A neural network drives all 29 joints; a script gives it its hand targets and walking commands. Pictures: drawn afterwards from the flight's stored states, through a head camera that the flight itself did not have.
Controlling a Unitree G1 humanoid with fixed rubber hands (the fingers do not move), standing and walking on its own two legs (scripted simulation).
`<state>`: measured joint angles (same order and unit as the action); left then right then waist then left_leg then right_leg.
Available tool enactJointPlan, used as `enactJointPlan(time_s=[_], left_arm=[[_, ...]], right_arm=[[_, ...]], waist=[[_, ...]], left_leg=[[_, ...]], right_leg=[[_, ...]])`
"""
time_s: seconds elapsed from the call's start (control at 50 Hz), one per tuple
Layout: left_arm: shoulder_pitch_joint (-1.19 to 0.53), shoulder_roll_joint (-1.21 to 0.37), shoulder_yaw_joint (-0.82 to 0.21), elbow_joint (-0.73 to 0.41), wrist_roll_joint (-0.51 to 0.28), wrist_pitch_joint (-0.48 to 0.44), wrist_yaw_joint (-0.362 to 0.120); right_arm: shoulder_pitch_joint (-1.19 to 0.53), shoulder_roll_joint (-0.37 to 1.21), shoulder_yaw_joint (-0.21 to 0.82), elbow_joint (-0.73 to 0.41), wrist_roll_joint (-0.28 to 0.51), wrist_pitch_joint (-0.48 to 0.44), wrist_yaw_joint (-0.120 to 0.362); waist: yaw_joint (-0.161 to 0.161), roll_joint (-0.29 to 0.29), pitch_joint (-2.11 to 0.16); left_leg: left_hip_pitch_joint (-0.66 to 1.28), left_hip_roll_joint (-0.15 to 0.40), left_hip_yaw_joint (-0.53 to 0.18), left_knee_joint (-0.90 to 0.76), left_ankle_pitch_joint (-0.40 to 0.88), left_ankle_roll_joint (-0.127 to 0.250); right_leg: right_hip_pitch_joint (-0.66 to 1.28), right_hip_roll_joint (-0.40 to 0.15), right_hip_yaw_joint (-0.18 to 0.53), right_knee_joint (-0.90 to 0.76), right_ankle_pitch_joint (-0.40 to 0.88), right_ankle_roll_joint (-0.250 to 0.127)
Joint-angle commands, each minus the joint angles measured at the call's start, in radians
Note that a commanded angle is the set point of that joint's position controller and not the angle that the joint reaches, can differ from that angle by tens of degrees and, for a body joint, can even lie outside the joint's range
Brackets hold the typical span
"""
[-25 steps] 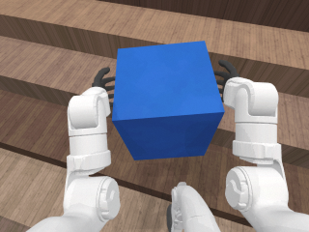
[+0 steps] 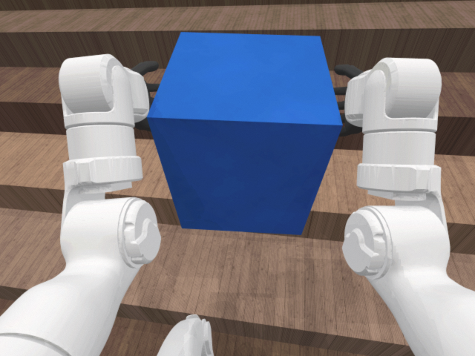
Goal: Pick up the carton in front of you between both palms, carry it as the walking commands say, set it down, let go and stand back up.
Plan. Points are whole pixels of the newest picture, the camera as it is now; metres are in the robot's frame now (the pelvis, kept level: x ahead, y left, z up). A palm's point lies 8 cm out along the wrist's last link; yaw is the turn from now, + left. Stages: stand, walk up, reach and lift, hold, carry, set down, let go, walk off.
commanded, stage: carry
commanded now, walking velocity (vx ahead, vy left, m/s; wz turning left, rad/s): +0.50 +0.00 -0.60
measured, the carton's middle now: (245, 140) +0.41 -0.02 +0.18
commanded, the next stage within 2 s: none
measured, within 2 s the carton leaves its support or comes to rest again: neither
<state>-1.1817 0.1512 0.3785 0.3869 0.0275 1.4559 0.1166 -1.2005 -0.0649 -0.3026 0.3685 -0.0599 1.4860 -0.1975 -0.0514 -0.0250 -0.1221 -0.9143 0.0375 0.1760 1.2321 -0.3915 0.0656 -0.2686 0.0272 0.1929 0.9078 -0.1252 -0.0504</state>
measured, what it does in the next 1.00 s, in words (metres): climbs, turning right: right foot, then left foot 0.17 m higher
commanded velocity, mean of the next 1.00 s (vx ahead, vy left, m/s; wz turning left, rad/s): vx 0.50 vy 0.00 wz -0.26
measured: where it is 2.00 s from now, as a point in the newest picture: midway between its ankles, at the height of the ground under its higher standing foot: (289, 71)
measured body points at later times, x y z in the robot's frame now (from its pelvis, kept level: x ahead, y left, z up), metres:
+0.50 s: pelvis +0.27 -0.07 +0.13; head +0.31 -0.09 +0.58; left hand +0.70 -0.02 +0.30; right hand +0.64 -0.32 +0.30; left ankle +0.26 +0.04 -0.29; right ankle +0.15 -0.12 -0.61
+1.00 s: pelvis +0.60 -0.15 +0.33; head +0.65 -0.15 +0.78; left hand +1.00 -0.32 +0.48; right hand +0.79 -0.53 +0.50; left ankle +0.50 -0.02 -0.41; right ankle +0.70 -0.31 -0.25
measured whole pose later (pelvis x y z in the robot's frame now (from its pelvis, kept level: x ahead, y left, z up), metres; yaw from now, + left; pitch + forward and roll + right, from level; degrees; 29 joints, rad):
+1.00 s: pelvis +0.60 -0.15 +0.33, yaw -34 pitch +5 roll -6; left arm -0.87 -0.04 0.32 0.11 0.18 1.26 0.09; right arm -0.86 -0.03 -0.26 0.17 0.02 1.23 -0.18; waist -0.20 0.03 0.00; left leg -0.01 -0.03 -0.09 0.33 -0.09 0.15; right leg -1.06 0.06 -0.19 1.33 -0.42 -0.14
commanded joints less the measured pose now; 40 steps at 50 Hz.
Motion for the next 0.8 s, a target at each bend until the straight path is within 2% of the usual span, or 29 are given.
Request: enactJointPlan(time_s=[0.0, 0.06, 0.14, 0.16, 0.22, 0.24, 0.26, 0.28, 0.3, 0.32, 0.34, 0.36, 0.38, 0.42, 0.46, 0.48, 0.5, 0.52, 0.54, 0.56, 0.58, 0.6, 0.62, 0.64, 0.66, 0.68, 0.72, 0.74, 0.78], left_arm=[[-0.737, -1.011, -0.296, -0.042, -0.284, 0.042, -0.195], [-0.692, -0.988, -0.246, -0.039, -0.207, 0.027, -0.193], [-0.604, -0.987, -0.236, 0.006, -0.168, -0.013, -0.187], [-0.585, -1.006, -0.243, 0.029, -0.166, -0.020, -0.188], [-0.513, -1.083, -0.297, 0.073, -0.196, -0.030, -0.198], [-0.521, -1.110, -0.312, 0.064, -0.217, -0.034, -0.200], [-0.552, -1.128, -0.331, 0.062, -0.225, -0.040, -0.196], [-0.532, -1.146, -0.359, 0.073, -0.239, -0.044, -0.196], [-0.501, -1.177, -0.382, 0.052, -0.267, -0.051, -0.206], [-0.503, -1.215, -0.413, 0.004, -0.308, -0.056, -0.213], [-0.528, -1.240, -0.435, -0.021, -0.333, -0.065, -0.216], [-0.468, -1.246, -0.446, 0.006, -0.343, -0.065, -0.212], [-0.464, -1.233, -0.463, -0.028, -0.341, -0.069, -0.212], [-0.589, -1.249, -0.527, -0.176, -0.399, -0.089, -0.216], [-0.681, -1.289, -0.598, -0.307, -0.477, -0.108, -0.227], [-0.712, -1.296, -0.631, -0.353, -0.506, -0.115, -0.234], [-0.745, -1.323, -0.662, -0.389, -0.543, -0.123, -0.243], [-0.764, -1.336, -0.688, -0.417, -0.575, -0.132, -0.257], [-0.819, -1.342, -0.699, -0.456, -0.593, -0.141, -0.269], [-0.776, -1.337, -0.697, -0.445, -0.595, -0.141, -0.275], [-0.754, -1.318, -0.694, -0.453, -0.568, -0.150, -0.272], [-0.726, -1.308, -0.709, -0.448, -0.549, -0.149, -0.265], [-0.759, -1.320, -0.717, -0.462, -0.519, -0.144, -0.255], [-0.606, -1.304, -0.726, -0.427, -0.488, -0.141, -0.249], [-0.480, -1.278, -0.712, -0.402, -0.440, -0.153, -0.238], [-0.441, -1.253, -0.686, -0.416, -0.379, -0.156, -0.226], [-0.376, -1.191, -0.660, -0.434, -0.293, -0.164, -0.201], [-0.334, -1.165, -0.651, -0.436, -0.261, -0.173, -0.192], [-0.262, -1.123, -0.617, -0.390, -0.208, -0.197, -0.176]], right_arm=[[-0.792, 1.045, 0.353, -0.107, 0.476, -0.029, 0.201], [-0.925, 1.202, 0.415, -0.218, 0.569, -0.057, 0.258], [-0.972, 1.275, 0.452, -0.241, 0.614, -0.095, 0.301], [-0.952, 1.286, 0.446, -0.224, 0.602, -0.102, 0.305], [-0.833, 1.272, 0.405, -0.157, 0.538, -0.108, 0.313], [-0.792, 1.257, 0.391, -0.154, 0.513, -0.109, 0.313], [-0.799, 1.267, 0.394, -0.143, 0.494, -0.107, 0.313], [-0.749, 1.250, 0.396, -0.121, 0.477, -0.108, 0.312], [-0.711, 1.222, 0.399, -0.155, 0.462, -0.117, 0.308], [-0.674, 1.192, 0.397, -0.179, 0.435, -0.125, 0.302], [-0.614, 1.169, 0.371, -0.172, 0.397, -0.129, 0.296], [-0.564, 1.151, 0.363, -0.131, 0.373, -0.118, 0.282], [-0.521, 1.136, 0.365, -0.102, 0.336, -0.112, 0.266], [-0.519, 1.138, 0.389, -0.121, 0.321, -0.107, 0.257], [-0.535, 1.110, 0.404, -0.175, 0.302, -0.114, 0.242], [-0.515, 1.087, 0.405, -0.191, 0.278, -0.121, 0.233], [-0.492, 1.047, 0.398, -0.200, 0.238, -0.135, 0.223], [-0.459, 1.011, 0.387, -0.210, 0.202, -0.150, 0.209], [-0.451, 0.982, 0.379, -0.224, 0.186, -0.166, 0.194], [-0.447, 0.960, 0.383, -0.230, 0.170, -0.176, 0.183], [-0.495, 1.000, 0.443, -0.298, 0.202, -0.179, 0.182], [-0.528, 1.039, 0.504, -0.343, 0.249, -0.182, 0.188], [-0.527, 1.071, 0.547, -0.383, 0.285, -0.194, 0.200], [-0.406, 1.111, 0.585, -0.350, 0.338, -0.201, 0.216], [-0.360, 1.144, 0.636, -0.391, 0.383, -0.212, 0.235], [-0.415, 1.196, 0.675, -0.440, 0.425, -0.218, 0.254], [-0.488, 1.284, 0.743, -0.499, 0.504, -0.225, 0.289], [-0.513, 1.316, 0.774, -0.512, 0.551, -0.231, 0.310], [-0.548, 1.332, 0.807, -0.489, 0.607, -0.246, 0.344]], waist=[[-0.095, 0.216, -0.672], [-0.044, 0.048, -0.435], [-0.008, -0.026, -0.310], [-0.023, -0.018, -0.299], [-0.018, 0.176, -0.325], [-0.011, 0.181, -0.304], [-0.007, 0.155, -0.328], [0.021, 0.131, -0.431], [0.095, 0.232, -0.492], [0.149, 0.211, -0.487], [0.098, -0.031, -0.358], [0.165, -0.244, -0.413], [0.239, -0.195, -0.521], [0.230, -0.073, -0.498], [0.267, -0.053, -0.405], [0.247, -0.002, -0.369], [0.174, 0.015, -0.354], [0.089, 0.014, -0.329], [0.043, 0.009, -0.302], [0.005, -0.099, -0.405], [-0.072, -0.278, -0.552], [-0.192, -0.265, -0.655], [-0.246, 0.126, -0.757], [-0.134, 0.383, -0.764], [-0.080, 0.342, -0.882], [-0.067, 0.190, -0.834], [-0.026, 0.059, -0.578], [-0.027, 0.058, -0.447], [-0.035, -0.038, -0.330]], left_leg=[[0.985, 0.316, -1.018, -0.710, 0.294, 0.389], [0.842, 0.304, -0.782, -0.709, -0.031, 0.182], [0.788, 0.307, -0.412, -0.796, 0.023, 0.086], [0.781, 0.303, -0.316, -0.801, 0.141, 0.087], [0.777, 0.288, -0.095, -0.838, 0.300, 0.065], [0.873, 0.278, -0.047, -0.874, 0.366, 0.072], [1.022, 0.213, 0.048, -0.755, 0.754, 0.034], [1.151, 0.189, 0.091, -0.525, 1.218, -0.009], [1.164, 0.194, 0.099, -0.352, 1.273, -0.040], [0.950, 0.171, 0.110, -0.146, 0.946, -0.062], [0.401, 0.080, 0.057, 0.080, 0.150, -0.089], [-0.132, -0.037, 0.023, 0.453, -0.149, -0.109], [-0.338, -0.067, -0.035, 0.739, -0.181, -0.077], [-0.518, -0.031, -0.127, 0.916, -0.246, -0.031], [-0.733, -0.010, -0.208, 1.114, -0.430, 0.018], [-0.723, 0.005, -0.226, 1.043, -0.445, 0.025], [-0.585, 0.024, -0.197, 0.848, -0.411, 0.038], [-0.244, 0.039, -0.146, 0.490, -0.342, 0.038], [0.188, -0.028, -0.013, 0.209, -0.211, 0.044], [0.511, -0.107, 0.070, 0.175, 0.001, 0.053], [0.690, -0.098, -0.016, 0.067, 0.042, 0.056], [0.856, -0.142, -0.012, -0.109, 0.090, 0.042], [1.059, 0.000, -0.259, -0.532, 0.454, 0.129], [1.187, 0.160, -0.717, -0.673, 1.142, 0.194], [1.259, 0.299, -0.939, -0.658, 1.275, 0.280], [1.269, 0.294, -0.905, -0.631, 1.020, 0.260], [1.200, 0.247, -0.766, -0.694, 0.500, 0.179], [1.146, 0.206, -0.677, -0.723, 0.398, 0.142], [1.138, 0.187, -0.524, -0.758, 0.667, 0.122]], right_leg=[[-0.520, 0.069, 0.026, 1.069, -0.113, 0.047], [-0.683, -0.060, 0.054, 1.096, -0.140, -0.061], [-0.658, -0.122, -0.118, 0.680, -0.186, -0.056], [-0.622, -0.119, -0.189, 0.550, -0.162, -0.050], [-0.453, -0.134, -0.247, 0.234, -0.090, -0.067], [-0.499, -0.099, -0.296, 0.149, -0.287, -0.073], [-0.424, -0.040, -0.331, -0.053, -0.278, -0.081], [-0.250, 0.020, -0.404, -0.327, 0.000, -0.071], [-0.033, 0.035, -0.410, -0.677, 0.267, -0.065], [0.289, -0.022, -0.386, -0.878, 0.506, -0.041], [0.631, -0.097, -0.227, -0.644, 0.990, -0.012], [1.037, -0.257, -0.016, -0.321, 1.788, -0.149], [1.113, -0.313, 0.093, -0.325, 1.723, -0.267], [1.072, -0.314, 0.203, -0.386, 1.156, -0.276], [0.999, -0.340, 0.289, -0.402, 0.935, -0.274], [0.899, -0.347, 0.282, -0.458, 0.721, -0.247], [0.722, -0.295, 0.195, -0.519, 0.535, -0.199], [0.406, -0.250, 0.085, -0.674, 0.523, -0.179], [0.035, -0.154, -0.143, -0.727, 0.932, -0.158], [-0.106, -0.141, -0.207, -0.652, 1.518, -0.178], [-0.008, -0.207, -0.172, -0.461, 1.831, -0.158], [0.058, -0.236, -0.166, -0.208, 1.979, -0.118], [0.043, -0.051, -0.144, 0.370, 0.993, 0.009], [-0.227, 0.154, -0.014, 0.729, -0.098, 0.023], [-0.350, 0.203, 0.105, 1.104, -0.116, 0.010], [-0.434, 0.154, 0.080, 1.213, -0.068, -0.004], [-0.668, 0.060, -0.009, 1.189, -0.084, -0.029], [-0.731, 0.045, -0.036, 1.143, -0.108, -0.041], [-0.790, 0.049, -0.112, 1.023, -0.202, -0.058]])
